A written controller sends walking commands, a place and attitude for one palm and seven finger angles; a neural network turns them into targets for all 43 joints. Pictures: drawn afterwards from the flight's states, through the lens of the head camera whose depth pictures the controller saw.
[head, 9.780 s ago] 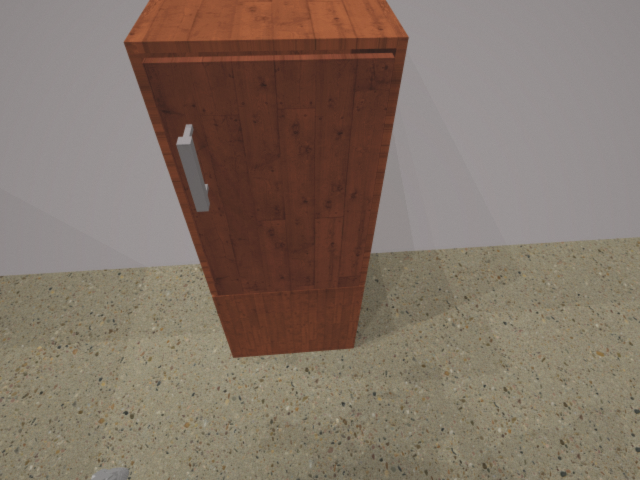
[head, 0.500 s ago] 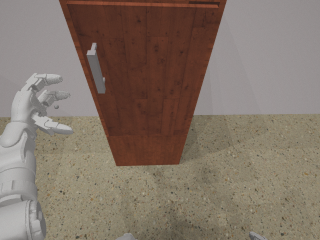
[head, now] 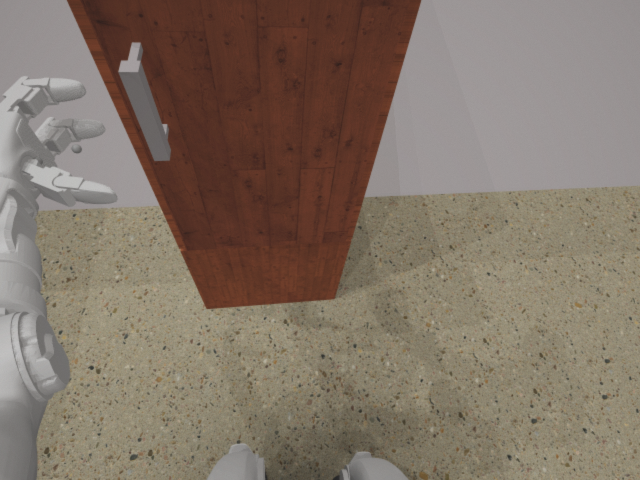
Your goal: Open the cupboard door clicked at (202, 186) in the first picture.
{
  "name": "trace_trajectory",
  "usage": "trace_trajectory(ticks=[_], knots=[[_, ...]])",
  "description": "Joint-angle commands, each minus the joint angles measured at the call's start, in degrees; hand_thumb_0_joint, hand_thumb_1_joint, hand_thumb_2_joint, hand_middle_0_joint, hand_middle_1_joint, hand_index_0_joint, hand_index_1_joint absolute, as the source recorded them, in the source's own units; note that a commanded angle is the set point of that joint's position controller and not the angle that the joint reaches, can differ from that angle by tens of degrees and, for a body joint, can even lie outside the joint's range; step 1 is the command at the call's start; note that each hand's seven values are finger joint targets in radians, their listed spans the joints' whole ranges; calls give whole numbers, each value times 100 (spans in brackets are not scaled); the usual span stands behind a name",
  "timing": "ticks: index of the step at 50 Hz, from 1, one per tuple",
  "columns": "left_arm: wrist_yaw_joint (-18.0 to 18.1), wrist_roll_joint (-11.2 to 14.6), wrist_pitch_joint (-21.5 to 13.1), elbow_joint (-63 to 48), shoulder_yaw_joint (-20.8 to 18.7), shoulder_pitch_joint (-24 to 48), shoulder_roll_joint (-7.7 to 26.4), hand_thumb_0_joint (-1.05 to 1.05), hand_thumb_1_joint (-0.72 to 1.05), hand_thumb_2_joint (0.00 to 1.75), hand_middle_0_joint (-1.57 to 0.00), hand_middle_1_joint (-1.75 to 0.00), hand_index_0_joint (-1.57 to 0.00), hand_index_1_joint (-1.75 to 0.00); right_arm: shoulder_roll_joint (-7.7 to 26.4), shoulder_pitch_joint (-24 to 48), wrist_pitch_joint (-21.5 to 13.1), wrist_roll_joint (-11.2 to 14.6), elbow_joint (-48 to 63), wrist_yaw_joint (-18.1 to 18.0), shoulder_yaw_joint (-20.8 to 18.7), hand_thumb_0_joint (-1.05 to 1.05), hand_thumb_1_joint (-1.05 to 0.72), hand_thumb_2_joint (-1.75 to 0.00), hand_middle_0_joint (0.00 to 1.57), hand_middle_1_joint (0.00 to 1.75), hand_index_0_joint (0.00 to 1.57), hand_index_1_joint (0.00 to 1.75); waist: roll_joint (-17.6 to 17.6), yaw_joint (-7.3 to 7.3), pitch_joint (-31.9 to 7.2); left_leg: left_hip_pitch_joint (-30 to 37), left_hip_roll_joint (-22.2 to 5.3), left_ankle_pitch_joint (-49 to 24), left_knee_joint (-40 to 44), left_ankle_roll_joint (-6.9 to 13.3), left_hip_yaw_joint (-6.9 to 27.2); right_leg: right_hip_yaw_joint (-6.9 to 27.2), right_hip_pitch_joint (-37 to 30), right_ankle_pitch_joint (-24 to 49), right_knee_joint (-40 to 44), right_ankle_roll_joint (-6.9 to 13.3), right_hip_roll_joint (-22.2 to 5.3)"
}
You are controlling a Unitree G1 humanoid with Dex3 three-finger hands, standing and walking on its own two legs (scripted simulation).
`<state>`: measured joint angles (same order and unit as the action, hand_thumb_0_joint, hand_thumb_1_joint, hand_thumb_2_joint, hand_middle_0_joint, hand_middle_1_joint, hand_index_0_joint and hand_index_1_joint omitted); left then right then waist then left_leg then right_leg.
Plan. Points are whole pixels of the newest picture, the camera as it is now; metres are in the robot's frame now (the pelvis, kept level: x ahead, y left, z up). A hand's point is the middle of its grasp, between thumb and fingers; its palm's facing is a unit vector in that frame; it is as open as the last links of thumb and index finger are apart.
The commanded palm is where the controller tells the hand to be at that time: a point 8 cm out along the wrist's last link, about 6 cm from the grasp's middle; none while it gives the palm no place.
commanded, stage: move the hooked fingers beside the handle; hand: left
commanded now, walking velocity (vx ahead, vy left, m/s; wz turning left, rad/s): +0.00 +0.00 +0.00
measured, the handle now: (149, 105) +0.57 +0.20 +0.10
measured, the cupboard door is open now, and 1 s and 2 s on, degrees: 0 0 0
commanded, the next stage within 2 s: slide the fingers in behind the handle in 1.06 s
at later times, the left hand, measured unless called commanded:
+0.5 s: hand (81, 128) +0.52 +0.28 +0.10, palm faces +0.06 -1.00 +0.00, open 14.0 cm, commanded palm +0.50 +0.32 +0.10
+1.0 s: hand (87, 131) +0.51 +0.27 +0.11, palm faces +0.07 -1.00 +0.01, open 14.0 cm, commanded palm +0.49 +0.31 +0.10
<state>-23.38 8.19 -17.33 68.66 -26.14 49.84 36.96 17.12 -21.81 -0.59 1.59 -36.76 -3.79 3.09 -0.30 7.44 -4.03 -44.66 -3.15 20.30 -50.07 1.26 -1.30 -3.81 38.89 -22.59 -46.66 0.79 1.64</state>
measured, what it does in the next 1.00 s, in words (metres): stands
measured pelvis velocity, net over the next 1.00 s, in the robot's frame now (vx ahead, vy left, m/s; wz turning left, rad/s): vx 0.02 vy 0.01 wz -0.02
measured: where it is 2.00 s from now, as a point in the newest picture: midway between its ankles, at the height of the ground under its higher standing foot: outside the picture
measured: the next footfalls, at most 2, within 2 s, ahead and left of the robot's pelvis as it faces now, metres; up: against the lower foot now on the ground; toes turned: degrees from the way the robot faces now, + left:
none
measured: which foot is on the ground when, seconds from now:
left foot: down 0.00-1.00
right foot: down 0.00-1.00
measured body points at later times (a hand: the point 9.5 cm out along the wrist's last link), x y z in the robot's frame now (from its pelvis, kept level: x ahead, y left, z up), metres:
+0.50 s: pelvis +0.01 +0.01 +0.00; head +0.13 +0.04 +0.43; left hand +0.51 +0.33 +0.11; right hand -0.01 -0.26 -0.10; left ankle +0.04 +0.10 -0.70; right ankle +0.00 -0.12 -0.70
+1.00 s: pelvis +0.02 +0.01 +0.00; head +0.12 +0.04 +0.43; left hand +0.50 +0.32 +0.11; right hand +0.03 -0.26 -0.11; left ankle +0.04 +0.10 -0.70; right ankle +0.00 -0.12 -0.70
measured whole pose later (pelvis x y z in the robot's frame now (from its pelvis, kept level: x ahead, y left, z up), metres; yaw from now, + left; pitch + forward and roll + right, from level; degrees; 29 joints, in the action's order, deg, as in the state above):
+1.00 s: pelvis +0.02 +0.01 +0.00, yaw -1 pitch +18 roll -4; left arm -20.1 5.9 -17.4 67.7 -27.4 51.2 37.1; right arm 15.6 -22.6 4.5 0.4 -34.6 -1.8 3.2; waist -0.8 8.9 -5.7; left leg -47.8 -3.6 23.0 -52.6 2.0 -1.6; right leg -3.2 41.3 -23.8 -47.1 -0.1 2.1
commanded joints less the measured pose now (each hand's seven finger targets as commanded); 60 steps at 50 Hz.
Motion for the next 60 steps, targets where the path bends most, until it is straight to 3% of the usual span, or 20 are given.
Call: trace_trajectory(ticks=[1, 7, 13, 19, 21, 22, 24, 27, 28, 30, 34, 36, 39, 42, 45, 47, 50, 53, 58, 60], knots=[[51, -17, -303, -1047, -419, 2552, 2135, 0, -50, 30, -30, -120, -30, -120, 1044, -838, -32, -55, 429, -40, -397, 0, -90, -90, 20, 30, 20, 30, -753, 25, -2343, 1764, 169, -1395, 433, 143, 326, 320, -426, 1533, 512, -5, 149], [-8, -72, -368, -1025, -472, 2749, 2318, 0, -50, 30, -30, -120, -30, -120, 1065, -1019, 134, -67, 420, -11, -422, 0, -90, -90, 20, 30, 20, 30, -858, 128, -2501, 1875, 109, -1662, 333, 133, 332, 289, -264, 1707, 475, -31, 197], [0, -111, -275, -873, -255, 3053, 2057, 0, -50, 30, -30, -120, -30, -120, 1082, -1218, 236, -117, 305, 6, -430, 0, -90, -90, 20, 30, 20, 30, -1048, 275, -2511, 2240, 64, -1838, 306, 96, 449, 185, 203, 1545, 499, -8, 235], [47, -178, -228, -747, -541, 2574, 2375, 0, -50, 30, -30, -120, -30, -120, 1101, -1282, 351, -141, 409, 48, -432, 0, -90, -90, 20, 30, 20, 30, -839, 127, -2501, 1973, 65, -1966, 270, 106, 392, 184, 18, 1715, 437, -9, 242], [69, -177, -318, -1035, -492, 2706, 2292, 0, -50, 30, -30, -120, -30, -120, 1079, -1270, 383, -159, 457, 69, -430, 0, -90, -90, 20, 30, 20, 30, -1135, 134, -2662, 2213, 70, -2143, 237, 92, 397, 172, 87, 1788, 381, 19, 260], [89, -196, -346, -1095, -668, 2653, 2520, 0, -50, 30, -30, -120, -30, -120, 1090, -1280, 402, -164, 461, 68, -447, 0, -90, -90, 20, 30, 20, 30, -1128, 70, -2781, 2244, 51, -2261, 212, 76, 417, 167, 41, 1850, 357, 16, 261], [78, -158, -345, -991, -527, 2619, 2290, 0, -50, 30, -30, -120, -30, -120, 1071, -1250, 426, -144, 460, 80, -448, 0, -90, -90, 20, 30, 20, 30, -955, 169, -2574, 2186, 44, -2146, 206, 89, 404, 151, 140, 1780, 400, -8, 275], [61, -151, -398, -1182, -612, 2747, 2454, 0, -50, 30, -30, -120, -30, -120, 1092, -1227, 445, -140, 451, 60, -451, 0, -90, -90, 20, 30, 20, 30, -1182, 149, -2728, 2334, 30, -2248, 191, 64, 438, 155, 163, 1808, 362, 11, 271], [51, -136, -409, -1277, -426, 2855, 2206, 0, -50, 30, -30, -120, -30, -120, 1054, -1197, 446, -139, 435, 67, -443, 0, -90, -90, 20, 30, 20, 30, -1348, 201, -2744, 2490, 30, -2304, 182, 52, 444, 147, 269, 1796, 370, 11, 276], [50, -111, -394, -1259, -401, 2727, 2106, 0, -50, 30, -30, -120, -30, -120, 1059, -1199, 451, -142, 425, 75, -454, 0, -90, -90, 20, 30, 20, 30, -1198, 190, -2705, 2558, 1, -2357, 201, 30, 509, 89, 322, 1736, 365, 23, 289], [71, -50, -318, -1270, -137, 2854, 1701, 0, -50, 30, -30, -120, -30, -120, 1034, -1172, 457, -155, 352, 94, -457, 0, -90, -90, 20, 30, 20, 30, -1353, 247, -2592, 2740, -15, -2458, 210, -7, 579, 40, 543, 1638, 388, 34, 284], [120, -41, -313, -1262, -355, 2636, 1899, 0, -50, 30, -30, -120, -30, -120, 1060, -1203, 464, -165, 386, 86, -461, 0, -90, -90, 20, 30, 20, 30, -1104, 156, -2753, 2715, -7, -2638, 187, 9, 600, 32, 365, 1775, 337, 53, 291], [186, -51, -288, -1376, 7, 2739, 1409, 0, -50, 30, -30, -120, -30, -120, 990, -1120, 446, -157, 377, 128, -466, 0, -90, -90, 20, 30, 20, 30, -1337, 203, -2612, 2854, -20, -2621, 214, -38, 621, 11, 570, 1647, 377, 38, 280], [298, -71, -304, -1282, -213, 2778, 1689, 0, -50, 30, -30, -120, -30, -120, 1020, -1126, 457, -157, 382, 120, -455, 0, -90, -90, 20, 30, 20, 30, -1015, 196, -2599, 2644, 4, -2522, 212, 4, 607, 36, 394, 1728, 359, 31, 281], [346, -108, -337, -1317, -119, 2742, 1575, 0, -50, 30, -30, -120, -30, -120, 982, -1059, 439, -147, 428, 142, -441, 0, -90, -90, 20, 30, 20, 30, -1116, 188, -2604, 2565, 38, -2379, 219, 15, 532, 67, 279, 1761, 363, 24, 267], [370, -117, -423, -1495, -356, 2726, 1880, 0, -50, 30, -30, -120, -30, -120, 989, -1037, 445, -147, 459, 137, -443, 0, -90, -90, 20, 30, 20, 30, -1200, 107, -2855, 2612, 43, -2565, 172, 16, 496, 108, 100, 1965, 316, 23, 263], [313, -86, -391, -1337, -313, 2362, 1754, 0, -50, 30, -30, -120, -30, -120, 970, -991, 456, -125, 528, 159, -437, 0, -90, -90, 20, 30, 20, 30, -978, 51, -2685, 2395, 64, -2406, 201, 36, 436, 100, -43, 1982, 340, 14, 273], [241, -77, -340, -1098, -295, 2410, 1837, 0, -50, 30, -30, -120, -30, -120, 995, -957, 474, -88, 544, 118, -411, 0, -90, -90, 20, 30, 20, 30, -798, 136, -2305, 2030, 86, -1977, 265, 84, 396, 138, -60, 1841, 395, 0, 262], [142, -22, -472, -1277, -282, 2691, 1872, 0, -50, 30, -30, -120, -30, -120, 1001, -980, 430, -88, 480, 70, -429, 0, -90, -90, 20, 30, 20, 30, -939, 180, -2496, 2171, 91, -1846, 240, 92, 414, 182, -17, 1717, 423, 6, 257], [96, 25, -436, -1099, -109, 2647, 1649, 0, -50, 30, -30, -120, -30, -120, 996, -962, 407, -84, 452, 72, -414, 0, -90, -90, 20, 30, 20, 30, -845, 244, -2283, 2007, 102, -1603, 257, 111, 390, 189, 39, 1560, 476, -3, 250]])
